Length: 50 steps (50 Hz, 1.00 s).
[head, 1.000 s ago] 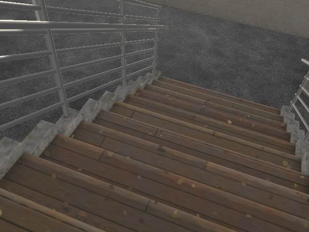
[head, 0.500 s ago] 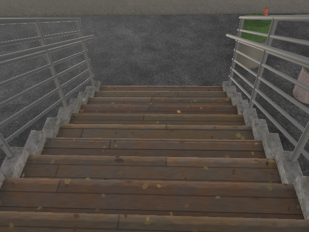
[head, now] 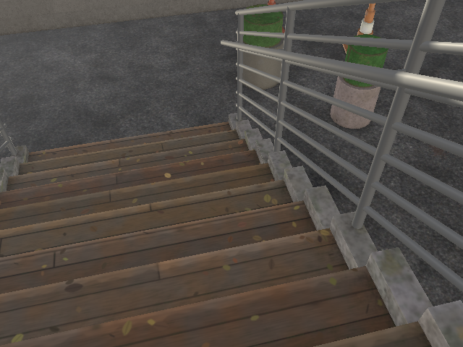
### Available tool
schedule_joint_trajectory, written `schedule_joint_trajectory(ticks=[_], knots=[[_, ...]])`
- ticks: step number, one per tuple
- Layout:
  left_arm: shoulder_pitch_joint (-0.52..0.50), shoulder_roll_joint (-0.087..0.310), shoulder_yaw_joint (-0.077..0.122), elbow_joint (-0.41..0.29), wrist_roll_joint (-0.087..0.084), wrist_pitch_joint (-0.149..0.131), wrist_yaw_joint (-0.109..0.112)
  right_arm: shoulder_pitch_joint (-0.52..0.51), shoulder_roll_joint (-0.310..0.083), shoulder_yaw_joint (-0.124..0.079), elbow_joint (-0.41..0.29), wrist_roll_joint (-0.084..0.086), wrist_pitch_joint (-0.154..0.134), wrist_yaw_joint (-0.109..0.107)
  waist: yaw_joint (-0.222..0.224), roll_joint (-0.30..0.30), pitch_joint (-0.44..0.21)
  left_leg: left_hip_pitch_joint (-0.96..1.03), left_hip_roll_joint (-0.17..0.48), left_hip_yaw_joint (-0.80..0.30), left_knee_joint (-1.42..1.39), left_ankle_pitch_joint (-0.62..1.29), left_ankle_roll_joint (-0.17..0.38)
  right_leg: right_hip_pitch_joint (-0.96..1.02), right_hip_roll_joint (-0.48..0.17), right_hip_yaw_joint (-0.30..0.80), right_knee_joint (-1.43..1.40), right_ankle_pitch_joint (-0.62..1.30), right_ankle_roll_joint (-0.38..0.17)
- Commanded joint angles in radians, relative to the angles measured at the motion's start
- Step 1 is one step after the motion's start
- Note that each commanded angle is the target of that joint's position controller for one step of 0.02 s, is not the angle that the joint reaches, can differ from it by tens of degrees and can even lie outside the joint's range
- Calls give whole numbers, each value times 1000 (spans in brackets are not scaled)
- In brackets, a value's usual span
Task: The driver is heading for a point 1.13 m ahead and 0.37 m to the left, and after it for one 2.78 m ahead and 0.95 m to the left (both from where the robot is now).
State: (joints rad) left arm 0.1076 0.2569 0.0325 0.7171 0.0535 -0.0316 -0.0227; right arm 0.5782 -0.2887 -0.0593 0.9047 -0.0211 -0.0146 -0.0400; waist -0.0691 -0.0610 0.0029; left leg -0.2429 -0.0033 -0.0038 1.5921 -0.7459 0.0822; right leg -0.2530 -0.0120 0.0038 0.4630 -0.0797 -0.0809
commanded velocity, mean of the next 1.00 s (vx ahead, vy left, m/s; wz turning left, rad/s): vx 0.63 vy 0.00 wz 0.55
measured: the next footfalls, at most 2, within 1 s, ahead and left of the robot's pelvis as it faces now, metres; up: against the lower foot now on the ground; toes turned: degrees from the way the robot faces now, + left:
left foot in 0.42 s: +0.40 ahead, +0.11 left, -0.17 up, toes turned +23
right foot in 0.78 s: +0.70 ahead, +0.09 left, -0.34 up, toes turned +44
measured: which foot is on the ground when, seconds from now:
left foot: up 0.00-0.40, down 0.42-0.80, up 0.82-1.00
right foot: down 0.00-0.40, up 0.42-0.76, down 0.78-1.00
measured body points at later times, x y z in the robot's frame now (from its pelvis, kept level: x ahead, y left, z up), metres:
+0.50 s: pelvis +0.33 +0.07 -0.21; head +0.35 +0.08 +0.24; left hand +0.23 +0.30 -0.36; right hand +0.52 -0.16 -0.33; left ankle +0.36 +0.09 -0.92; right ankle +0.23 -0.11 -0.65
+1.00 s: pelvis +0.58 +0.12 -0.37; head +0.59 +0.14 +0.08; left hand +0.40 +0.30 -0.51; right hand +0.86 +0.08 -0.45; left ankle +0.53 +0.26 -0.88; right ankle +0.67 +0.06 -1.09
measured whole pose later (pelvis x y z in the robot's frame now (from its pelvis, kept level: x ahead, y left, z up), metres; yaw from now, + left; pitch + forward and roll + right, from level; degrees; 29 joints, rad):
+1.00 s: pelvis +0.58 +0.12 -0.37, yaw +35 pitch +3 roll -1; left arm 0.50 0.23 0.01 0.87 0.07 -0.08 -0.02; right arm 0.15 -0.21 0.07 0.56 -0.09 -0.01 0.05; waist 0.07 0.00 -0.02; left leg -1.01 0.06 -0.07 1.78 -0.44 -0.12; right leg -0.40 0.12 0.10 0.58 -0.23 -0.08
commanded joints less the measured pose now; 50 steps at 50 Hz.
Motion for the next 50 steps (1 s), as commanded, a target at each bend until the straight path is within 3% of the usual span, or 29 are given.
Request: schedule_joint_trajectory(ticks=[1, 2, 3, 4, 6, 9, 10, 13, 17, 19, 20, 21, 22, 23, 25, 27, 28, 29, 30, 33, 35, 38, 40, 41, 42, 43, 44, 46, 50], knots=[[402, 187, 65, 108, -19, -17, -13, 3, -37, -2, -103, 30, -17, -6, 119, -74, -181, -731, -4, -156, 307, 106, 84, 712, -345, 260, 289, 807, -37], [376, 216, 87, 134, -40, -27, -10, -63, -35, 1, -114, -4, -2, -17, 121, -130, -149, -769, 25, -113, 327, 204, 58, 527, -397, 382, 132, 259, -123], [277, 97, 52, 120, -40, -45, -13, -166, -95, -19, -112, -25, 6, -10, 86, 8, -41, -722, 71, -157, 84, 411, 56, 296, -290, 304, 25, -156, -63], [237, 80, 43, 125, -28, -68, -12, -196, -82, -19, -104, -28, 17, -1, 66, -94, 55, -695, 97, -178, 16, 486, 29, 119, -344, 391, 52, -97, -67], [262, 83, 29, 170, -33, -91, 6, -265, -48, -21, -99, -26, 31, 41, 35, -23, 185, -549, 110, -182, -319, 647, -49, -166, -310, 279, -1, -82, -71], [368, 135, 45, 221, -20, -98, 15, -319, -33, -21, -97, -43, 44, 53, 60, -39, 146, -655, 93, -102, -277, 683, -4, -34, -329, 247, 73, 194, -55], [350, 29, 26, 250, -44, -115, 19, -371, -35, -29, -113, -23, 17, 71, 35, 6, 157, -626, 110, -180, -538, 986, 35, -57, -240, 153, 114, -18, 2], [235, 29, 8, 236, -39, -127, 42, -443, 21, -6, -88, 12, -19, 119, 34, 7, 123, -191, 41, 16, -810, 1484, 49, -305, -145, -83, 140, -391, 49], [394, 74, 19, 301, -15, -82, 71, -534, 5, 3, -101, -13, 18, 97, 122, 16, 233, -200, -19, 212, -949, 1091, 59, -21, -199, -163, 351, 132, 42], [430, 122, 24, 324, 2, -47, 83, -326, -42, -21, -43, -27, 20, 59, 43, 19, 85, -22, -61, 255, -1027, 937, 105, 135, -223, -191, 717, 642, 24], [401, 129, 26, 312, 12, -31, 98, -105, -78, -37, 16, -40, 6, 53, -73, 43, 4, 244, -37, 171, -1087, 929, 151, 5, -236, -171, 1065, 598, 34], [234, 127, 40, 297, 16, -20, 100, 77, -144, -70, 72, -22, 8, 53, -231, 148, 0, 429, 33, 7, -1207, 886, 272, -213, -77, -209, 1626, -17, 39], [205, 42, 20, 202, 12, -35, 95, 30, -232, -72, 75, 8, 5, 54, -119, 334, 35, 609, 109, -63, -829, 1538, 222, -646, 20, -145, 1785, -701, 47], [247, 32, 6, 115, -12, -45, 84, 21, -223, -52, 55, 37, -6, 48, -45, 228, -128, 756, 225, -284, -833, 1784, 306, -777, -35, -18, 1637, -652, 74], [222, 101, 17, 92, 12, -46, 68, -96, -199, -59, 19, 18, 12, 29, 8, 79, -63, 540, 342, -616, -1085, 986, 416, -893, -80, 71, 1348, -618, 116], [140, 125, 28, 83, -1, -12, 71, -269, -114, -22, -33, 14, -12, 22, 119, -41, 101, -24, 218, -452, -1110, 1074, 318, -594, -90, 58, 850, -306, 168], [160, 56, -14, 45, 40, -51, 19, -270, 57, 50, -44, -122, -94, 114, 123, 83, -29, -263, 157, -301, -1074, 1100, 305, -339, -88, 149, 714, -137, 154], [151, 6, -26, 43, 33, -64, 12, -264, -51, 10, -29, -123, -124, 124, 155, 156, 5, -421, 61, -258, -1007, 1265, 250, -167, -54, 52, 707, -85, 163], [248, -24, -52, 48, 30, -67, -4, -338, -167, -21, -72, -131, -139, 108, 198, 34, -60, -516, -6, -233, -918, 1217, 167, -24, 21, 4, 727, 35, 155], [193, 76, -33, 51, -11, -59, -28, -197, -120, 4, -89, -45, -142, 58, 81, 26, 33, -412, -140, -141, -695, 594, -19, -22, 37, 79, 178, 481, 161], [132, 19, -38, 9, 14, -29, -51, -136, -95, 24, -95, -50, -129, 71, 78, 138, 77, -431, -97, -237, -646, 634, 36, 85, 29, 54, 87, 434, 115], [243, 53, -14, 63, -9, -16, -60, -117, -121, 35, -151, 7, -98, 70, 109, 41, 84, -317, -61, -333, -394, 910, 8, 174, 15, 16, -204, 598, 83], [686, 184, 58, 213, 1, -21, -37, -268, -60, 91, -256, 7, -85, 115, 296, -64, -120, -421, -45, -367, 130, 902, -119, 547, -224, 142, -203, 923, -166], [552, 216, 63, 150, -5, -28, -61, 143, 62, 92, -174, -33, -73, 165, 70, -287, -442, -825, -168, -108, 504, -220, -258, 1048, -461, 395, 276, 1738, -510], [555, 222, 78, 116, 82, -25, -66, 21, -68, 70, -221, -13, -28, 157, 199, -39, -400, -1072, -129, -77, 691, -274, -269, 1027, -472, 492, 246, 1675, -496], [577, 44, 21, 194, -69, -14, -40, -325, 7, 52, -250, 26, 5, 37, 209, 145, -266, -1007, -139, 18, 662, -249, -122, 756, -427, 374, 148, 1426, -357], [379, 204, 25, 87, 23, -48, -51, -192, -6, 103, -382, -43, 11, 94, 74, 8, -152, -1083, -22, -126, 507, -120, -200, 470, -399, 590, 129, 938, -369], [184, 80, -11, 23, -8, -55, -50, -208, 73, 131, -351, -83, 6, 95, -38, 69, -51, -713, 79, -106, 259, 117, -218, -125, -260, 428, -26, 717, -287], [373, 106, 2, 36, 26, -91, 45, -305, 28, 126, -400, -63, 1, 79, 73, 29, -86, -754, 71, -27, 85, 503, -222, -150, -65, 423, 43, 498, -266]])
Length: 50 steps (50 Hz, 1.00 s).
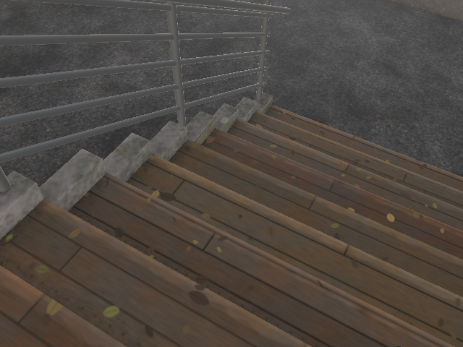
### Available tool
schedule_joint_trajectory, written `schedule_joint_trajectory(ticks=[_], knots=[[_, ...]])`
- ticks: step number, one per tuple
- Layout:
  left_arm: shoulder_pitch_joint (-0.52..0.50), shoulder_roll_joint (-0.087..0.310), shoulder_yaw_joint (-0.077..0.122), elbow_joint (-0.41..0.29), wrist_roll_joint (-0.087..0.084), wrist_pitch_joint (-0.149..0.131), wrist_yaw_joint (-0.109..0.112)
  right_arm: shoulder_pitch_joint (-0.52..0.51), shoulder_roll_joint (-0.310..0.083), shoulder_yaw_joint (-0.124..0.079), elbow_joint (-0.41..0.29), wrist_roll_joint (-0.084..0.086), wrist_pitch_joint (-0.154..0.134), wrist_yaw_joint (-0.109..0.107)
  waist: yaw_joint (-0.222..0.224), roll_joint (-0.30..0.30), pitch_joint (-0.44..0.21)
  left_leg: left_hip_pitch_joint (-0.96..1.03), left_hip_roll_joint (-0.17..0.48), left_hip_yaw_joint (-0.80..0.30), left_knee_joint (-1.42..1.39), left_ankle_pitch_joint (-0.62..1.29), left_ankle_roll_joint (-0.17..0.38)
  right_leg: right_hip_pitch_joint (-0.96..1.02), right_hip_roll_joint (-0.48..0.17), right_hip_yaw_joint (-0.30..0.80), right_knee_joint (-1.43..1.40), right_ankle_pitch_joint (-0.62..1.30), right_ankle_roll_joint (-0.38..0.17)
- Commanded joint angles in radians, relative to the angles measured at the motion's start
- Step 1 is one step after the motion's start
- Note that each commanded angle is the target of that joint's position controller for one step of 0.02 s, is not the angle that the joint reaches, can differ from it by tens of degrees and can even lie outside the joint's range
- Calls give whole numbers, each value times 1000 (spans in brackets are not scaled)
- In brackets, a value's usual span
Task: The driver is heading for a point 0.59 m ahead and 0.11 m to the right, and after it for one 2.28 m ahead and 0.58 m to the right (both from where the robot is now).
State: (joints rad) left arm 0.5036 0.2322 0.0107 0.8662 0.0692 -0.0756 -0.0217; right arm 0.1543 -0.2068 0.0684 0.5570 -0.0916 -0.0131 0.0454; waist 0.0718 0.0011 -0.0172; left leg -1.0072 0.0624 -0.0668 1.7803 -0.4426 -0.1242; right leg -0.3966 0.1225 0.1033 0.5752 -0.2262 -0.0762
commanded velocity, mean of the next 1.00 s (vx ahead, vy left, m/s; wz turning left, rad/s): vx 0.20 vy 0.00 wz -0.39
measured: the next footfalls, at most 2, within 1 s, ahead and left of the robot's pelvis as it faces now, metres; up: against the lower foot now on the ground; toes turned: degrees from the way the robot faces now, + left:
left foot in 0.20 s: +0.16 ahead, +0.13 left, +0.00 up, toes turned -12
right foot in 0.78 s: +0.03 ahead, -0.13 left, +0.00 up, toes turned -37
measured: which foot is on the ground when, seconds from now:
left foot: up 0.00-0.18, down 0.20-0.78, up 0.80-1.00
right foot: down 0.00-0.22, up 0.24-0.76, down 0.78-1.00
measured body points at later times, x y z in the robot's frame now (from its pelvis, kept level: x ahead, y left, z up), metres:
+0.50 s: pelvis +0.06 +0.06 +0.02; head +0.08 +0.07 +0.47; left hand +0.25 +0.22 -0.11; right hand -0.01 -0.24 -0.07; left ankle +0.12 +0.13 -0.73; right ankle +0.03 -0.07 -0.53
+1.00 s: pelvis +0.11 -0.06 +0.00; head +0.10 -0.07 +0.45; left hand +0.23 +0.18 -0.13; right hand +0.07 -0.33 -0.13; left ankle +0.28 +0.01 -0.63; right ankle -0.01 -0.10 -0.73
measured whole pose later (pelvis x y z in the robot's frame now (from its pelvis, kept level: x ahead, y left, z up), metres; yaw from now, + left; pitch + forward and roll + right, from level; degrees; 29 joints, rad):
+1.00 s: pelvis +0.11 -0.06 +0.00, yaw -26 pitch +0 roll -1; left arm 0.45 0.26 0.06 0.84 0.01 -0.04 -0.01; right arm 0.26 -0.24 -0.07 0.85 -0.01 0.03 0.04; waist 0.00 0.03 -0.02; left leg -0.81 0.02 -0.06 1.20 0.00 0.05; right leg -0.09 -0.02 -0.20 0.51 -0.42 -0.02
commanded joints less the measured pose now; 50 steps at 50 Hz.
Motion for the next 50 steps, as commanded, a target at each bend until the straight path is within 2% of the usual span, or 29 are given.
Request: schedule_joint_trajectory(ticks=[1, 2, 5, 6, 9, 10, 11, 12, 13, 15, 16, 17, 18, 20, 27, 30, 33, 36, 37, 38, 39, 40, 41, 42, 43, 44, 46, 47, 50], knots=[[13, 149, 31, -103, 7, -55, 54, 85, -55, -5, -59, 16, 3, -14, -49, -52, -86, 17, 16, 41, -170, 193, -21, 31, -212, 342, -57, 665, -257], [-66, 139, 30, -135, -13, -56, 61, 56, -37, 4, -66, 23, 19, -4, -62, -9, -75, 169, 37, 40, -554, 256, -23, -55, -182, 291, -120, 440, -196], [-122, 222, 58, -183, -36, -39, 40, -39, -55, -12, -61, 19, 65, -2, -36, -108, 4, 467, -35, 85, -838, 189, 3, -189, -181, 425, -309, -81, -163], [-126, 230, 63, -198, -44, -34, 29, -50, -74, -27, -41, 14, 62, -9, -25, -126, 8, 485, -49, 54, -957, 177, 22, -106, -214, 490, -311, -102, -178], [-127, 214, 67, -210, -50, -2, 1, -8, -166, -93, 14, 71, 28, -37, -32, -159, -85, 713, -72, 36, -1419, 271, 131, 140, -260, 561, -236, 131, -181], [-82, 149, 43, -199, -48, -8, 5, 101, -187, -120, 48, 85, 0, -48, -63, -111, -166, 993, 17, -21, -1410, 399, 218, 42, -205, 512, -158, 68, -112], [-43, 24, 6, -243, -72, -11, 14, 197, -198, -142, 49, 68, -21, -62, -87, 51, -269, 1285, 204, -184, -1399, 527, 372, -189, -65, 363, -30, -206, -42], [-112, -50, -13, -346, -41, 11, 15, 324, -221, -157, 60, 18, -28, -64, -150, 298, -237, 1459, 488, -611, -1462, 571, 644, -625, 110, 164, 252, -481, 91], [-165, 56, 23, -324, -15, 34, 23, 342, -207, -156, 74, -20, -38, -62, -182, 30, -79, 1348, 469, -541, -1484, 592, 553, -742, 29, 158, 442, -387, 137], [-79, 110, 53, -239, -10, 63, 40, 122, -86, -120, 31, 63, -41, -43, -62, 123, -69, 1027, 331, -240, -1498, 443, 413, -607, -16, 68, 619, -172, 165], [-51, 95, 42, -223, 8, 67, 38, 119, -59, -114, 44, 92, -51, -51, -48, 185, -57, 942, 267, -148, -1481, 399, 389, -620, -8, -3, 806, -132, 158], [11, 67, 18, -198, 31, 66, 19, 116, -61, -113, 57, 73, -61, -68, -19, 173, -61, 807, 249, -79, -1485, 455, 387, -573, -12, -67, 1047, -101, 161], [34, 37, -3, -184, 28, 67, -1, 92, -74, -114, 67, 39, -65, -82, -7, 132, -53, 709, 236, -23, -1498, 442, 393, -562, -15, -100, 1164, -68, 165], [2, 26, -30, -193, -6, 69, -45, 34, -127, -122, 74, 7, -78, -107, -30, 66, -37, 621, 220, 75, -1541, 302, 379, -531, -61, -122, 1217, 2, 185], [-244, 43, -50, -326, -5, 92, -125, 145, -217, -143, 188, -8, -119, -139, -157, 71, 13, 814, 282, 116, -1614, 43, 304, -550, -244, -123, 598, 103, 181], [-202, 21, -43, -312, 20, 107, -91, 138, -234, -155, 207, -30, -114, -106, -137, 102, 17, 811, 349, 78, -1622, 45, 358, -464, -216, -147, 548, 36, 100], [-238, 34, -21, -310, 29, 99, -64, 88, -231, -161, 197, -15, -123, -83, -151, 111, 3, 790, 371, 107, -1606, -84, 309, -324, -200, -167, 382, -9, 42], [-209, 95, 18, -238, -22, 39, -52, 146, -247, -169, 229, 27, -103, -50, -153, 106, 34, 823, 359, 58, -1572, -351, 270, -147, -135, -198, -20, 9, 21], [-253, 103, 38, -230, -35, 12, -44, 143, -257, -166, 240, 31, -85, -42, -142, 111, 9, 742, 340, 68, -1535, -349, 285, 59, -100, -254, -114, 68, 0], [-241, 100, 56, -224, -40, -10, -31, 137, -221, -154, 246, 8, -80, -30, -99, 100, -29, 568, 309, 87, -1466, -301, 275, 338, -93, -226, -70, 61, -27], [-89, 118, 75, -189, -6, -28, -12, 81, -147, -134, 232, -13, -86, -21, 16, -9, -81, 367, 213, 135, -1196, -183, 240, 610, -166, -109, -94, 12, -43], [158, 191, 98, -124, 32, -48, 19, 133, -27, -101, 203, -14, -102, -4, 65, -170, -257, 157, 60, 142, -820, -182, 212, 919, -394, 136, -75, 242, -194], [221, 202, 91, -122, 45, -68, -3, 94, 43, -78, 140, 49, -138, 5, 90, -133, -126, -137, -123, -105, -794, -117, 228, 913, -622, 487, -242, 122, -312], [176, 147, 87, -77, 45, -61, -33, 17, -25, -91, 149, 71, -136, -10, 90, -93, 124, -305, -62, -217, -734, 15, 250, 747, -622, 456, -341, -175, -257], [28, 108, 70, -99, -8, -54, -52, 41, -75, -109, 193, 58, -126, -24, 19, -104, 130, -280, -24, -174, -604, 132, 250, 602, -566, 340, -330, -302, -213], [-39, 128, 76, -108, -102, 24, -7, 59, -166, -164, 204, 87, -58, -29, -38, 53, 63, -32, 9, -132, -667, 138, 212, 496, -506, 187, -290, -163, -73], [-156, 99, 58, -135, -87, 47, 13, 125, -85, -146, 228, 84, 22, -15, -103, -129, 82, 133, 7, -47, -575, 291, 155, 257, -435, -36, -319, -2, -7], [-144, 118, 67, -114, -60, 36, 15, 164, -93, -153, 251, 81, 46, -6, -117, -133, 84, 179, 4, -34, -494, 391, 162, 194, -432, -69, -321, -77, -13], [-150, 60, 55, -68, -68, -2, 25, 123, -84, -162, 259, 77, 49, 1, -160, -51, 176, 126, -9, -63, -647, 691, 178, 143, -371, -190, -237, -131, 58]])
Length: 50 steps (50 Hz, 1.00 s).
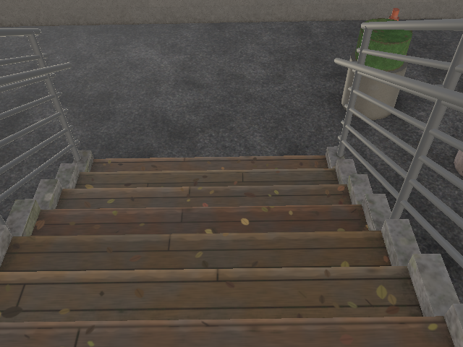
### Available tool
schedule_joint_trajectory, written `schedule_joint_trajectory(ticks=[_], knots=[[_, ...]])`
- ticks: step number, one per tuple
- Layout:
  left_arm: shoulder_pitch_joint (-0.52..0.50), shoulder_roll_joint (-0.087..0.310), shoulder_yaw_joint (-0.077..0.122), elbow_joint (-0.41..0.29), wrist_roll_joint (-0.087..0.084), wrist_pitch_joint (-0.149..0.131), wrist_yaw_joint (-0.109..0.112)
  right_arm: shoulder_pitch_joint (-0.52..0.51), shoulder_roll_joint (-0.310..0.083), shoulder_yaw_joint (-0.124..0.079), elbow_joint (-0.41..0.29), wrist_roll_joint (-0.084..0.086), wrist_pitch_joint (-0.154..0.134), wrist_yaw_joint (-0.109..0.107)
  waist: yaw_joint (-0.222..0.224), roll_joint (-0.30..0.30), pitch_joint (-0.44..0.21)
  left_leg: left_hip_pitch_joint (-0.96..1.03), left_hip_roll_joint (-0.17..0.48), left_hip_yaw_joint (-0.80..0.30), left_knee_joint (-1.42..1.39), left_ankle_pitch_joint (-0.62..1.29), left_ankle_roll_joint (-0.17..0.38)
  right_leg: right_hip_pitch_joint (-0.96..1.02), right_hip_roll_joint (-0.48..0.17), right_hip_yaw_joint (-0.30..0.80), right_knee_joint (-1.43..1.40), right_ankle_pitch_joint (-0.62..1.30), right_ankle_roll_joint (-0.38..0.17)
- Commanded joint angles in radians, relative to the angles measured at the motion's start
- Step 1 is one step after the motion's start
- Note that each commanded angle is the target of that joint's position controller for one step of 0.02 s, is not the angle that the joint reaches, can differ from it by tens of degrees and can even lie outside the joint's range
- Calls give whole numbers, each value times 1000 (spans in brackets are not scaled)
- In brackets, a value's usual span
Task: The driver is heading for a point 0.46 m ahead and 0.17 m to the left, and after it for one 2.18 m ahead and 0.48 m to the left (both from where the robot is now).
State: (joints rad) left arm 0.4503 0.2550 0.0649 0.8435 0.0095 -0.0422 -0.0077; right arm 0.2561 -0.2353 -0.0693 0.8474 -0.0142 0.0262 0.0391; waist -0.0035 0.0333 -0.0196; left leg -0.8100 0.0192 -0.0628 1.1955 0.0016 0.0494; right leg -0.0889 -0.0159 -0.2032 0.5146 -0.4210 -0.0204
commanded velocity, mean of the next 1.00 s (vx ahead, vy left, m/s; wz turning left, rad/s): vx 0.39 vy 0.00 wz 0.33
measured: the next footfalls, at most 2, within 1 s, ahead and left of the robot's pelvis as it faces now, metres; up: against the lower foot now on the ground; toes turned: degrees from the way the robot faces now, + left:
left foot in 0.30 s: +0.32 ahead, +0.11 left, -0.17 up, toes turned +27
right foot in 0.78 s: +0.62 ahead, +0.00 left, -0.34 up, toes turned +29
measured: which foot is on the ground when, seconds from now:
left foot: up 0.00-0.28, down 0.30-0.82, up 0.84-1.00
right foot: down 0.00-0.30, up 0.32-0.76, down 0.78-1.00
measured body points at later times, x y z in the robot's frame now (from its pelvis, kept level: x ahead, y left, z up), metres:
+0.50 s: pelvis +0.28 +0.06 -0.19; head +0.30 +0.06 +0.26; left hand +0.28 +0.32 -0.31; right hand +0.38 -0.15 -0.34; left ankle +0.28 +0.09 -0.90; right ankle +0.44 -0.11 -0.82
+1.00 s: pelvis +0.49 +0.04 -0.33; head +0.50 +0.04 +0.12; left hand +0.40 +0.29 -0.46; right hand +0.73 -0.11 -0.42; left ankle +0.42 +0.15 -0.77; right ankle +0.59 -0.01 -1.07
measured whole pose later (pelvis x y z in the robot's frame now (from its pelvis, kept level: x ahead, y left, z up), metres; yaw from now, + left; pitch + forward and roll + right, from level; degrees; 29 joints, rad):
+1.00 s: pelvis +0.49 +0.04 -0.33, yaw +19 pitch +3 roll +2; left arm 0.45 0.27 0.03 0.85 0.06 -0.09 -0.03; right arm 0.17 -0.23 0.03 0.58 -0.06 0.00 -0.01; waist 0.02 -0.03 -0.02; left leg -0.96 -0.01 0.01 2.09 -0.63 -0.06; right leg -0.40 0.09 0.14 0.49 -0.12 -0.06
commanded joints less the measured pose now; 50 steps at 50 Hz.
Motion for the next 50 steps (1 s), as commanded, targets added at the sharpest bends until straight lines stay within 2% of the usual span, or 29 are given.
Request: schedule_joint_trajectory(ticks=[1, 6, 11, 14, 15, 16, 17, 18, 19, 20, 21, 23, 25, 27, 29, 31, 32, 33, 34, 36, 39, 40, 41, 42, 43, 44, 46, 48, 50], knots=[[-53, 37, 1, -23, -4, -49, 14, -12, -40, -24, -25, -10, 2, 15, -61, -114, 174, -60, 17, -28, -95, 334, 17, -147, -228, 96, -134, 83, 11], [-15, 76, 8, 51, 23, -76, 32, -182, -29, -14, -37, -17, -24, 60, -9, -82, 209, 232, 16, 95, -401, 668, 84, -248, -237, -67, -77, -36, 11], [156, 73, 1, 155, 40, -67, 68, -358, -12, 6, -77, -39, -33, 24, 140, -69, 325, 47, 27, 230, -727, 438, 88, 157, -289, -87, 193, 385, -11], [108, 120, 4, 174, 6, -18, 94, -2, -61, -14, 42, -41, -66, -3, -24, -122, 81, 575, -45, 254, -763, 314, 134, 42, -305, -49, 739, 965, -35], [41, 130, 5, 163, -5, -20, 85, 209, -122, -43, 106, -45, -73, -21, -132, -28, -13, 857, -94, 270, -765, 372, 148, -106, -254, -52, 1012, 887, -18], [-37, 88, 6, 143, 1, -15, 74, 271, -224, -75, 150, -48, -81, -29, -183, 135, 18, 1043, 19, 116, -825, 564, 246, -401, -94, -59, 1454, 14, 1], [330, -36, -76, 148, 250, -34, -90, 673, -246, -60, 234, -117, -96, 9, -137, 169, -605, 1999, 191, -151, -332, 722, 473, -734, -57, 255, 1602, -340, 120], [-59, 58, -48, 4, 146, -83, -100, 738, -264, -84, 263, -131, -110, 3, -333, 138, -355, 1857, 279, -264, -401, 851, 490, -1097, -17, 307, 1691, -422, 228], [-302, 76, -62, -149, 19, -120, -84, 564, -212, -55, 219, -85, -143, 28, -302, 28, -187, 1587, 359, -438, -542, 463, 456, -1281, -53, 367, 1464, -403, 210], [-284, 75, -68, -151, 5, -116, -51, 324, -141, -25, 150, -76, -141, 51, -155, -147, 1, 1154, 341, -434, -675, 173, 367, -1168, -114, 370, 1241, -272, 119], [-196, 151, -50, -136, 45, -108, -9, 103, -99, 6, 78, -71, -149, 72, -10, -149, 87, 663, 306, -321, -706, 168, 359, -889, -147, 345, 1034, -162, 90], [-90, 131, -39, -62, 58, -58, 32, -82, -32, 53, -26, -56, -150, 70, 107, -20, 138, -9, 183, -175, -830, 395, 370, -317, -141, 283, 611, 181, 97], [5, 10, -87, -85, 46, -34, 2, -107, -218, 4, -83, -79, -170, 57, 167, -9, -1, -119, 34, -108, -676, 498, 297, -41, -15, 186, 697, 434, 100], [-42, 38, -78, -63, 73, -36, -16, 35, -156, 17, -66, -58, -189, 25, 62, -119, 8, 162, 53, -93, -547, 256, 221, -302, -56, 329, 394, 647, 119], [-90, 51, -79, -12, 85, -16, -55, 215, -90, 39, 11, -51, -169, -1, -10, -34, 74, 285, 56, -106, -407, -65, 174, -415, -106, 343, 132, 913, 104], [-163, 33, -76, -6, 89, -4, -78, 282, -31, 71, 36, -63, -136, 20, -20, -5, 120, 245, 103, -208, -368, -144, 192, -395, -128, 317, 61, 908, 78], [-191, 44, -72, -6, 72, -2, -78, 250, -22, 83, 20, -60, -128, 26, -15, 4, 102, 251, 124, -244, -339, -125, 192, -382, -146, 325, 33, 898, 73], [-309, 26, -61, -85, -36, -7, -17, 209, -33, 45, 11, 67, -88, -40, -91, 8, -75, 437, 48, -99, -311, -127, 140, -304, -65, 268, -91, 963, 28], [-258, 51, -73, 0, 79, -5, -72, 265, -10, 108, 33, -44, -102, -2, -57, -17, 168, 336, 154, -315, -270, -174, 152, -432, -172, 336, -177, 911, 53], [-189, 47, -56, 22, 80, 5, -77, 239, -38, 98, 44, -33, -102, 18, -59, -4, 109, 352, 181, -327, -204, -112, 177, -327, -147, 297, -205, 816, 78], [-204, 163, -1, -19, 56, -19, -22, 200, -171, 59, -10, -29, -88, -7, -59, -16, 31, 417, 167, -301, -50, -115, 164, -218, -54, 207, -231, 850, -41], [-130, 246, 22, -51, 55, -15, 4, 233, -160, 44, -45, -55, -100, 0, -66, -97, -170, 437, 16, -77, 174, -121, 47, 16, -84, 216, -82, 1227, -191], [76, 277, 40, -29, 55, -6, 20, 190, -95, 67, -114, -57, -101, 12, 44, -233, -398, 128, -61, 39, 605, -330, -79, 468, -241, 435, -55, 1286, -398], [163, 279, 58, -18, 53, 8, 10, 59, -112, 66, -174, -53, -82, 14, 144, -254, -391, -219, -139, 141, 1060, -1046, -158, 669, -333, 619, -20, 1331, -453], [277, 252, 49, 11, 71, -9, -11, -56, -118, 57, -231, -20, -64, 0, 174, -95, -320, -386, -112, 98, 1146, -999, -172, 640, -324, 636, 45, 1338, -372], [142, 268, 43, -16, 58, -38, -25, -56, -72, 73, -301, -6, -61, -15, 120, -125, -180, -470, -88, 4, 1020, -831, -165, 413, -379, 764, -5, 1017, -379], [101, 153, 0, -16, 42, -55, -38, -20, -47, 94, -308, -53, -48, -60, 22, -73, -23, -325, -24, 12, 881, -792, -113, -57, -291, 669, -101, 688, -335], [66, 101, -26, -22, 63, -67, -23, 144, 42, 124, -284, -51, -21, -65, -66, -146, 29, -148, -15, 76, 926, -543, -99, -343, -152, 629, -180, 461, -293], [4, 184, -14, -82, 52, -78, -7, 91, 4, 115, -335, -37, -9, -38, -74, -127, 6, -106, -43, 133, 1010, -513, -107, -422, -97, 648, -178, 467, -274]])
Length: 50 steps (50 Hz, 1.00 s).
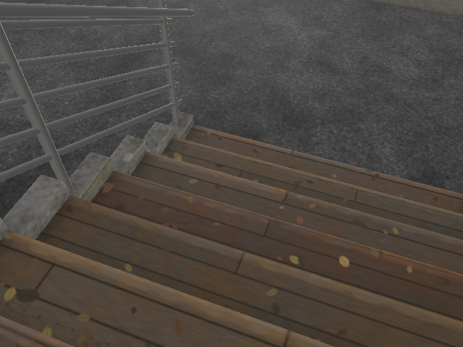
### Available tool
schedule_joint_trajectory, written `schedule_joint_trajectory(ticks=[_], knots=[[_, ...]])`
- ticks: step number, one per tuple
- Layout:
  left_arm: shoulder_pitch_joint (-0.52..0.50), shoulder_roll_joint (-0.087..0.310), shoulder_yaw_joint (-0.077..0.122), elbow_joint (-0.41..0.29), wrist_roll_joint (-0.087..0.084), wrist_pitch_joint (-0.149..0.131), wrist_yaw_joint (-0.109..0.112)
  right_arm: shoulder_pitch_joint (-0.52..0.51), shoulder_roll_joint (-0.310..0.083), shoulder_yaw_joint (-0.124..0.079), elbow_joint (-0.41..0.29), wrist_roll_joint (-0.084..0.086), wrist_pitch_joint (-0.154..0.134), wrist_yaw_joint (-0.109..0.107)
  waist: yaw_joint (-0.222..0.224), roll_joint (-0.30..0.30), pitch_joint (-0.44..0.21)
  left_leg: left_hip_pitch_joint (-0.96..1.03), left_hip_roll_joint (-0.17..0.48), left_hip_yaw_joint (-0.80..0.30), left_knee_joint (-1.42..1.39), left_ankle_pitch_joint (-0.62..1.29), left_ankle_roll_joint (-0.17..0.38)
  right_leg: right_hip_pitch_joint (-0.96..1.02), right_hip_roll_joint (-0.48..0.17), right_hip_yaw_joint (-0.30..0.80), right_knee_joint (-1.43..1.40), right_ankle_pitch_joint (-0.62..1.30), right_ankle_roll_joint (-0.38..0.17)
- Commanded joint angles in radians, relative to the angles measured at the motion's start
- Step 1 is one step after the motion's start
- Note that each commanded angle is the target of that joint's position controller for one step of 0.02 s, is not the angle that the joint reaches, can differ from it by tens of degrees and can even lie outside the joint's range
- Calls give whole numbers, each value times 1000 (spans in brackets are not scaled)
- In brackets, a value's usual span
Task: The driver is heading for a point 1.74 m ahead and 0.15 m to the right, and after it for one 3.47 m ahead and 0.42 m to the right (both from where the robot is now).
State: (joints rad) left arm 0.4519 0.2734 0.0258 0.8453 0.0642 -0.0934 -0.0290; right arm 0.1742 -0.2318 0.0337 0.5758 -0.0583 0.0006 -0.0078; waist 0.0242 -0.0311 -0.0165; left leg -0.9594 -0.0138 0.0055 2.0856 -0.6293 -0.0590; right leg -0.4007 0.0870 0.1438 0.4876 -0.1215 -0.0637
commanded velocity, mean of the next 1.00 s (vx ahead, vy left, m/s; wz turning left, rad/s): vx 0.09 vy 0.00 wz -0.40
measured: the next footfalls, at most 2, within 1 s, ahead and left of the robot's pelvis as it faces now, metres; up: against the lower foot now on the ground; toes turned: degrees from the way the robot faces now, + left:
left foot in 0.48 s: +0.17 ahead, +0.22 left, +0.00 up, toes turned -28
right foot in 0.94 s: -0.08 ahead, +0.10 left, +0.17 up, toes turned -27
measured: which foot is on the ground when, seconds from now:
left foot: up 0.00-0.46, down 0.48-0.96, up 0.98-1.00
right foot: down 0.00-0.48, up 0.50-0.92, down 0.94-1.00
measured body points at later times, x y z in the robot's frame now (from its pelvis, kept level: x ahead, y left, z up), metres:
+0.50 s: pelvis +0.03 +0.13 -0.03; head +0.04 +0.12 +0.42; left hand +0.17 +0.35 -0.14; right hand +0.10 -0.14 -0.13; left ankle +0.13 +0.24 -0.74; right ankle +0.07 -0.09 -0.72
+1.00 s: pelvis -0.01 +0.14 +0.02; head -0.01 +0.16 +0.47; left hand +0.22 +0.30 -0.08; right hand -0.05 -0.15 -0.08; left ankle +0.13 +0.24 -0.70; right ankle -0.12 +0.12 -0.57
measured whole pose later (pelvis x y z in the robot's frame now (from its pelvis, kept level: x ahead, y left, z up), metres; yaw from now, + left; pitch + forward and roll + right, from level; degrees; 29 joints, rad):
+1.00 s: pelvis -0.01 +0.14 +0.02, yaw -26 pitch +4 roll -4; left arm 0.31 0.28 -0.02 0.57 0.08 -0.03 -0.04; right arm 0.32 -0.29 -0.03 0.76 -0.07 -0.07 0.04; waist -0.01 0.03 -0.11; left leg -0.52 0.02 -0.24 0.65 -0.30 0.03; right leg -0.58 0.13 -0.14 1.42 -0.92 -0.13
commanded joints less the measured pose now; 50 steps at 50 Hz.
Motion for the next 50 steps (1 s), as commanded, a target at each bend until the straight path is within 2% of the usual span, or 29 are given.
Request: schedule_joint_trajectory(ticks=[1, 2, 4, 9, 16, 17, 19, 21, 23, 24, 25, 26, 27, 29, 30, 32, 33, 35, 37, 39, 41, 43, 44, 45, 46, 47, 48, 49, 50], knots=[[15, 190, 28, -91, 3, -33, 28, 116, -17, 8, -102, 19, 17, 14, -81, -45, -11, 20, -6, 57, 130, 100, -2, -79, -204, 330, -135, 172, -225], [77, 134, 15, -72, 10, -34, 47, 48, -22, 10, -126, 28, 12, 8, -15, -42, -38, -131, 16, -42, 115, 154, -19, 71, -213, 372, -74, 126, -210], [178, 112, 13, -45, 13, -26, 66, -5, 1, 22, -160, 21, 8, -6, 55, -62, -72, -353, 22, -108, 101, 106, -41, 309, -252, 458, -1, 145, -220], [195, 69, -2, -29, -19, -36, 64, -24, 25, 9, -152, -15, 2, -5, 42, -112, -28, -266, 45, -29, -13, 243, -24, 115, -146, 509, -2, -49, -192], [209, 35, -5, -50, -34, -39, 94, -125, 63, 24, -123, -3, 13, 7, 110, -62, -48, -331, 96, -124, -394, 315, -19, 212, -184, 644, 30, -204, -141], [132, 25, -8, -91, -59, -32, 107, -131, 87, 38, -118, -18, 29, 31, 98, -25, -28, -100, 112, -51, -768, 448, -28, 35, -140, 561, -45, -400, -104], [-23, 144, 20, -130, -80, -8, 108, -112, 54, 5, -100, -9, 76, 69, 0, -123, -9, 432, 75, 20, -937, 387, -59, -376, -90, 545, -253, -609, -61], [-249, 214, 35, -219, -37, 8, 90, 76, -22, -30, -12, 6, 79, 86, -124, -135, -31, 703, 87, -53, -1221, 374, -44, -418, -117, 541, -255, -736, -42], [-285, 142, 18, -251, -28, 7, 83, 513, -118, -104, 203, -7, 55, 70, -245, -29, -116, 1032, 54, 8, -1418, 359, -5, -324, -29, 403, 28, -484, -1], [-156, 24, -3, -232, -38, -7, 89, 606, -140, -133, 245, -38, 32, 55, -240, 48, -164, 1148, 94, -16, -1323, 350, 118, -402, 93, 292, 207, -347, 12], [-203, -90, -25, -346, -87, 22, 94, 600, -220, -136, 227, -51, 12, 40, -228, 277, 24, 1161, 354, -654, -1643, 156, 366, -888, 282, 177, 450, -527, 67], [-233, -85, -15, -316, -49, 51, 121, 671, -118, -91, 198, -58, 8, 43, -257, 240, 99, 1108, 404, -856, -1653, 405, 462, -1066, 256, 207, 653, -538, 129], [-222, -122, -32, -325, -34, 83, 113, 585, -72, -70, 215, -42, 11, 62, -189, 351, 148, 1059, 439, -947, -1765, 80, 411, -1257, 235, 244, 714, -423, 139], [-160, -74, -30, -229, 11, 101, 116, 372, -18, -59, 207, 50, 29, 64, -95, 339, 109, 704, 293, -753, -1764, -208, 289, -1126, 176, 97, 1086, -233, 102], [-45, -84, -48, -192, 27, 112, 92, 279, 1, -57, 212, 42, 1, 56, 6, 318, 83, 472, 245, -628, -1751, -18, 294, -968, 139, -20, 1415, -142, 83], [114, -89, -75, -162, -3, 150, -4, 107, -55, -66, 210, -15, -52, 50, 166, 113, 46, 168, 141, -463, -1777, 75, 259, -688, 77, -174, 1764, -45, 69], [65, -43, -69, -198, -31, 157, -34, 82, -112, -77, 202, -15, -81, 41, 143, 78, 42, 140, 139, -448, -1791, 44, 246, -647, 35, -190, 1850, -49, 98], [-68, 12, -63, -281, -62, 161, -31, 135, -145, -67, 215, -15, -129, 14, 59, 53, 21, 232, 151, -456, -1753, 97, 230, -687, -35, -151, 1949, -13, 164], [-120, -6, -72, -312, -44, 154, 2, 296, -111, -44, 248, -20, -150, -11, -31, 78, -14, 502, 167, -429, -1684, 267, 230, -782, -58, -125, 1986, -54, 194], [-201, 11, -71, -368, -50, 149, 13, 395, -153, -42, 229, 19, -143, -23, -126, 156, -58, 667, 197, -436, -1754, 330, 259, -740, -56, -199, 1962, -274, 208], [-179, 40, -58, -380, -24, 132, -12, 408, -229, -73, 232, 50, -147, -10, -122, 202, -37, 682, 205, -425, -1792, 138, 196, -638, -70, -237, 1712, -459, 197], [-201, 48, -48, -404, -5, 119, -29, 399, -286, -103, 249, 38, -138, -1, -125, 246, -9, 642, 247, -417, -1854, 84, 192, -512, -40, -290, 1502, -675, 140], [-222, 46, -45, -417, -11, 115, -28, 351, -291, -108, 233, 26, -135, 0, -120, 248, -19, 619, 275, -409, -1867, 132, 203, -431, -25, -291, 1430, -724, 103], [-280, 51, -50, -442, -29, 117, -33, 313, -284, -117, 210, 69, -131, 11, -125, 233, 8, 651, 251, -376, -1927, 37, 171, -391, -21, -285, 915, -958, 52], [-212, 84, -32, -406, -34, 116, -42, 221, -298, -116, 144, 77, -118, 16, -100, 247, -2, 570, 223, -327, -2020, 44, 156, -183, 64, -387, 729, -1013, -7], [-106, 77, -20, -364, -37, 87, -41, 134, -305, -119, 115, 10, -96, 28, -27, 226, -22, 446, 297, -369, -1988, 63, 228, 31, 76, -316, 777, -733, -66], [-31, 70, -8, -327, -5, 49, -29, 68, -229, -96, 105, -11, -89, 52, 85, 29, -82, 374, 305, -392, -1726, -20, 292, 132, 37, -117, 559, -631, -120], [128, 126, -4, -277, 45, 4, 15, -141, -23, -30, -43, -33, -77, 87, 200, -273, 16, -319, -12, -220, -1270, 13, 135, 392, -293, 841, 122, -796, -418], [257, 117, -14, -223, 95, 5, 15, -227, 71, 12, -39, -63, -91, 53, 302, -19, 249, -813, -162, -652, -1205, 224, 82, 582, -431, 1295, -18, -622, -472]])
